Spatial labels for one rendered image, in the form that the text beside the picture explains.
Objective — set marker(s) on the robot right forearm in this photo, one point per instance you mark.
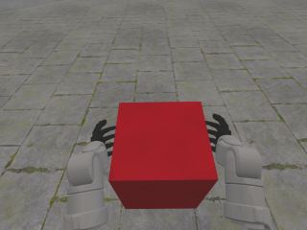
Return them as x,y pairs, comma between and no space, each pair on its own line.
245,202

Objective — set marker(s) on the robot right hand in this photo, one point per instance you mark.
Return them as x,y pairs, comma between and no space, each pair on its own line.
222,127

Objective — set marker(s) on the robot left forearm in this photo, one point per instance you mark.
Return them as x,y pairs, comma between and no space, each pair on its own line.
85,184

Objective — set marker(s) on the robot left hand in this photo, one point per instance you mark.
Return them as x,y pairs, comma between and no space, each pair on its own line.
97,135

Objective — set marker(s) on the carton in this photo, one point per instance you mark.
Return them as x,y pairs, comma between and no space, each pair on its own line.
162,156

